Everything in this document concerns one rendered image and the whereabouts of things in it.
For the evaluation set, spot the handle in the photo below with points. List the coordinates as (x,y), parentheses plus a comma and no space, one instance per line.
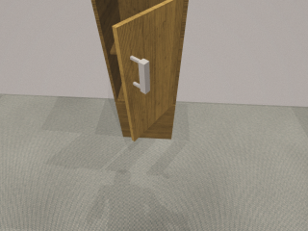
(144,74)

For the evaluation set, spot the cupboard door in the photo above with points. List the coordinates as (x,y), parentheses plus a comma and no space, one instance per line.
(153,35)

